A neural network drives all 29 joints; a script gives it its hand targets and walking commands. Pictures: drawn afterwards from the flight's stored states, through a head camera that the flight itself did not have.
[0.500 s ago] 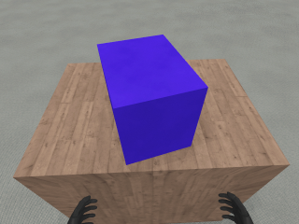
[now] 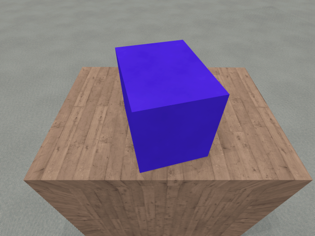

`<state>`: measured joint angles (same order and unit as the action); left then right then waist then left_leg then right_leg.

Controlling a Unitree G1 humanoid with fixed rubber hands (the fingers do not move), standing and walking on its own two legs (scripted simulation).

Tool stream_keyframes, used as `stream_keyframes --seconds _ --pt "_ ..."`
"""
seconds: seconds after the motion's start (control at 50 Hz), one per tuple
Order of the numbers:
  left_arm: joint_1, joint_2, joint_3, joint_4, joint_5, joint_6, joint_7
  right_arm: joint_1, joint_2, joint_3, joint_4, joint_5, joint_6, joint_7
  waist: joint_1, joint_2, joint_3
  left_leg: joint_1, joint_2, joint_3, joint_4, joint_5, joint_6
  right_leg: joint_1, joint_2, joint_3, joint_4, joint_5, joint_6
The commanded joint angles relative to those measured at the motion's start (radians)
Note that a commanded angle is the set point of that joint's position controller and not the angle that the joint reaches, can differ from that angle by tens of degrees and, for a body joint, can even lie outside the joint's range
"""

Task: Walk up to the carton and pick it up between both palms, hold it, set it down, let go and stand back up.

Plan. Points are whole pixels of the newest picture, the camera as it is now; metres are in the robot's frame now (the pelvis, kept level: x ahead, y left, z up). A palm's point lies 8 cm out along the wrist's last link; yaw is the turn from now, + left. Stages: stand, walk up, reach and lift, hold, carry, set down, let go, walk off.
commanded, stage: stand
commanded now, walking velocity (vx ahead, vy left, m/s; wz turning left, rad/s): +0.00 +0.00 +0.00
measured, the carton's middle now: (162, 103) +0.49 +0.00 +0.09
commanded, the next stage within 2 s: none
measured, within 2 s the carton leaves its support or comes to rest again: neither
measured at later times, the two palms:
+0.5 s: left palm out of the picture +0.04 +0.31 -0.11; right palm out of the picture +0.04 -0.27 -0.11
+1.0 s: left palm out of the picture +0.02 +0.31 -0.11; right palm out of the picture +0.05 -0.28 -0.11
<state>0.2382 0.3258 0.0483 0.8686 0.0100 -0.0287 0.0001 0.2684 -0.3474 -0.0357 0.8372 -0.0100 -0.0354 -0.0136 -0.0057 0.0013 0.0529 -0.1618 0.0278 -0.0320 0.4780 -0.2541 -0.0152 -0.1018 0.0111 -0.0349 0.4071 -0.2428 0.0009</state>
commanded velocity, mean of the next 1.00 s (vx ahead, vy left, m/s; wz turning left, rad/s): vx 0.00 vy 0.00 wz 0.00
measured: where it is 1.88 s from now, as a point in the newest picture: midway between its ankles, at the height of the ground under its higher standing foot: outside the picture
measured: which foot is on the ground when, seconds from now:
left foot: down 0.00-1.00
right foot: down 0.00-1.00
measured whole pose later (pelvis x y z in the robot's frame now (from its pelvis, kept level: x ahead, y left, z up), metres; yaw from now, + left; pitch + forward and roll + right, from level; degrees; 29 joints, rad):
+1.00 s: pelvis -0.02 +0.01 +0.00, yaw +2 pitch -4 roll -1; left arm 0.21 0.34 0.01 1.01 0.00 -0.03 0.01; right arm 0.19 -0.34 -0.03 1.01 0.00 -0.02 -0.01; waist 0.01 0.01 0.07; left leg -0.16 -0.01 -0.04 0.39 -0.17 0.01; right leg -0.11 -0.03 -0.04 0.36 -0.19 0.03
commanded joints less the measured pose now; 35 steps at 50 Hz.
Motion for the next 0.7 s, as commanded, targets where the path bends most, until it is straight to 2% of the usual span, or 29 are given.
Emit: stream_keyframes --seconds 0.0,0.02,0.04,0.06,0.08,0.12,0.18,0.2,0.22,0.24,0.26,0.28,0.32,0.34,0.36,0.38,0.42,0.44,0.46,0.48,0.5,0.52,0.54,0.56,0.58,0.6,0.62,0.66,0.68 --pt "-0.085 0.205 0.05 -0.085 0.005 -0.023 0.01 -0.029 -0.185 -0.046 -0.046 -0.002 -0.014 -0.005 0.002 0.005 -0.039 -0.013 0.085 -0.069 -0.077 0.193 0.031 0.002 -0.119 0.084 -0.076 0.143 0.01" --pt "-0.067 0.161 0.025 -0.063 0.002 -0.022 0.003 0.006 -0.19 -0.037 -0.033 0.018 -0.019 -0.007 -0.02 0.043 -0.032 -0.029 0.092 -0.094 -0.089 0.173 0.049 -0.002 -0.125 0.084 -0.117 0.097 0.003" --pt "-0.023 0.19 0.034 -0.038 0.001 -0.023 0.008 -0.01 -0.179 -0.036 -0.035 0.007 -0.017 -0.012 -0.004 0.013 -0.018 0.007 0.098 -0.1 -0.085 0.181 0.051 -0.031 -0.129 0.075 -0.13 0.11 0.015" --pt "0.003 0.17 0.021 -0.01 -0.003 -0.026 0.006 0.009 -0.164 -0.03 -0.02 0.01 -0.011 -0.012 -0.014 0.01 -0.009 -0.03 0.085 -0.096 -0.107 0.156 0.048 0.002 -0.115 0.086 -0.11 0.078 0.009" --pt "-0.068 0.165 0.02 -0.038 0.0 -0.03 0.003 -0.04 -0.213 -0.039 -0.042 0.004 -0.016 -0.011 -0.017 0.042 0.006 -0.051 0.093 -0.096 -0.102 0.174 0.05 -0.015 -0.126 0.076 -0.117 0.098 0.009" --pt "-0.036 0.194 0.024 -0.017 0.001 -0.016 0.014 -0.015 -0.179 -0.027 -0.007 0.003 -0.017 0.004 0.011 0.016 -0.003 -0.061 0.082 -0.098 -0.142 0.077 0.047 0.012 -0.111 0.072 -0.102 0.064 0.008" --pt "-0.064 0.149 0.012 0.009 0.0 -0.021 0.004 -0.004 -0.205 -0.036 0.028 0.005 -0.022 -0.005 -0.002 0.054 0.026 -0.106 0.091 -0.105 -0.161 0.07 0.06 0.015 -0.133 0.095 -0.117 0.039 -0.012" --pt "-0.007 0.188 0.017 0.028 -0.004 -0.026 0.006 0.039 -0.191 -0.023 0.049 0.008 -0.029 0.0 -0.01 0.019 -0.041 -0.049 0.085 -0.099 -0.156 0.111 0.058 0.058 -0.116 0.077 -0.095 0.08 0.0" --pt "-0.061 0.154 0.01 0.016 -0.004 -0.024 0.002 -0.008 -0.196 -0.033 0.045 -0.002 -0.025 -0.005 0.011 0.02 0.003 -0.086 0.081 -0.102 -0.146 0.114 0.062 0.02 -0.116 0.073 -0.098 0.062 0.0" --pt "-0.056 0.182 0.01 0.025 -0.002 -0.017 0.009 -0.01 -0.203 -0.035 0.046 0.006 -0.022 -0.002 -0.012 -0.009 0.019 -0.068 0.092 -0.123 -0.169 0.091 0.056 -0.011 -0.111 0.074 -0.105 0.015 0.001" --pt "-0.079 0.16 0.0 0.015 -0.002 -0.02 0.007 -0.027 -0.177 -0.029 0.041 0.009 -0.017 -0.006 0.003 0.007 0.039 -0.07 0.102 -0.128 -0.165 0.083 0.046 -0.025 -0.123 0.077 -0.099 0.037 0.003" --pt "-0.043 0.178 0.01 0.035 -0.008 -0.024 0.001 -0.045 -0.197 -0.027 0.044 0.004 -0.014 0.0 0.02 -0.029 0.039 -0.145 0.09 -0.138 -0.186 0.02 0.045 0.036 -0.106 0.074 -0.103 0.01 0.019" --pt "-0.091 0.169 0.006 0.019 -0.003 -0.024 -0.006 -0.054 -0.21 -0.034 0.05 0.011 -0.021 -0.005 0.002 0.021 0.012 -0.113 0.083 -0.12 -0.191 0.02 0.049 0.003 -0.131 0.08 -0.106 0.006 0.006" --pt "-0.09 0.189 0.01 0.02 -0.004 -0.023 0.011 -0.085 -0.222 -0.038 0.051 0.005 -0.015 0.004 0.013 0.032 0.036 -0.112 0.083 -0.138 -0.171 0.039 0.055 0.011 -0.132 0.087 -0.119 0.033 0.003" --pt "-0.088 0.182 0.001 0.03 -0.004 -0.014 0.016 -0.061 -0.191 -0.035 0.048 0.005 -0.015 0.003 -0.012 -0.019 0.004 -0.088 0.085 -0.129 -0.164 0.088 0.049 0.001 -0.14 0.084 -0.1 0.056 0.009" --pt "-0.034 0.195 0.012 0.041 -0.012 -0.019 0.011 -0.014 -0.202 -0.03 0.071 0.003 -0.011 -0.004 0.008 -0.054 -0.024 -0.033 0.086 -0.128 -0.165 0.102 0.051 0.01 -0.131 0.08 -0.11 0.013 0.007" --pt "-0.067 0.174 -0.004 0.045 -0.01 -0.022 0.021 -0.048 -0.179 -0.026 0.073 0.008 -0.018 0.007 0.005 0.035 0.01 -0.082 0.088 -0.131 -0.18 0.026 0.045 0.004 -0.143 0.094 -0.127 -0.004 0.003" --pt "-0.044 0.191 0.008 0.047 -0.008 -0.028 0.016 -0.043 -0.191 -0.027 0.071 0.005 -0.02 0.014 0.006 0.043 -0.009 -0.099 0.077 -0.123 -0.202 -0.014 0.041 0.026 -0.122 0.093 -0.116 -0.018 0.002" --pt "-0.088 0.197 0.013 0.047 -0.012 -0.027 0.016 -0.034 -0.181 -0.024 0.085 0.015 -0.021 0.013 -0.009 0.062 0.015 -0.102 0.077 -0.117 -0.196 0.016 0.042 0.003 -0.143 0.107 -0.131 -0.028 -0.006" --pt "-0.085 0.167 0.011 0.037 -0.002 -0.024 0.014 -0.06 -0.132 -0.012 0.081 0.007 -0.022 0.006 -0.003 0.062 -0.032 -0.066 0.079 -0.129 -0.19 0.012 0.045 0.001 -0.144 0.101 -0.114 -0.046 -0.007" --pt "-0.074 0.21 0.016 0.035 -0.006 -0.028 0.007 -0.028 -0.154 -0.011 0.085 0.007 -0.019 0.004 0.012 0.006 -0.004 -0.093 0.086 -0.12 -0.182 0.099 0.036 0.007 -0.133 0.078 -0.105 0.006 -0.004" --pt "-0.061 0.159 0.008 0.074 -0.004 -0.019 0.009 -0.067 -0.164 -0.013 0.077 0.015 -0.021 0.002 -0.002 0.026 -0.023 -0.064 0.088 -0.13 -0.17 0.063 0.056 0.012 -0.135 0.093 -0.126 0.025 -0.003" --pt "-0.019 0.208 0.011 0.08 -0.01 -0.012 0.014 -0.064 -0.169 -0.02 0.078 0.007 -0.013 0.0 0.009 0.063 -0.041 -0.056 0.083 -0.127 -0.179 0.058 0.047 0.023 -0.134 0.075 -0.104 0.005 0.001" --pt "-0.032 0.196 0.008 0.078 -0.006 -0.015 0.009 -0.018 -0.202 -0.022 0.093 0.012 -0.012 -0.001 -0.002 0.037 0.026 -0.103 0.095 -0.151 -0.205 -0.013 0.044 0.011 -0.12 0.067 -0.097 -0.002 0.012" --pt "0.01 0.179 0.005 0.09 -0.01 -0.017 0.014 -0.005 -0.187 -0.017 0.094 0.009 -0.006 0.001 0.022 0.053 0.034 -0.119 0.106 -0.155 -0.207 0.019 0.047 0.027 -0.137 0.068 -0.095 0.014 0.007" --pt "-0.04 0.169 -0.003 0.078 -0.004 -0.017 0.013 -0.037 -0.183 -0.02 0.099 0.017 -0.007 -0.002 -0.007 0.034 0.05 -0.079 0.08 -0.125 -0.199 0.024 0.046 -0.035 -0.135 0.088 -0.121 -0.024 -0.002" --pt "-0.074 0.191 -0.003 0.078 -0.007 -0.013 0.016 -0.053 -0.204 -0.032 0.095 0.013 -0.011 0.0 -0.017 -0.036 0.035 -0.083 0.087 -0.151 -0.19 0.003 0.057 -0.047 -0.124 0.063 -0.124 -0.01 0.004" --pt "-0.014 0.172 -0.002 0.086 -0.011 -0.015 0.011 -0.061 -0.207 -0.029 0.099 0.007 -0.011 0.005 0.024 0.047 -0.024 -0.101 0.079 -0.158 -0.209 -0.031 0.051 0.038 -0.118 0.064 -0.102 0.014 0.006" --pt "-0.059 0.197 0.003 0.075 -0.008 -0.018 0.012 -0.068 -0.228 -0.038 0.095 0.007 -0.013 -0.001 0.003 0.037 0.016 -0.101 0.069 -0.132 -0.198 0.023 0.044 0.004 -0.139 0.071 -0.112 0.006 0.01"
